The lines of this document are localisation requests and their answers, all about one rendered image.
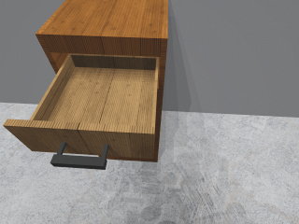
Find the drawer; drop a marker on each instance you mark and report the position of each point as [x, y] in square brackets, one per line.
[96, 100]

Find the handle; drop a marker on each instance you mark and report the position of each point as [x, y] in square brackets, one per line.
[82, 162]

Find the cabinet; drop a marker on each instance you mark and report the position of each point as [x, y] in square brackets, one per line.
[110, 27]

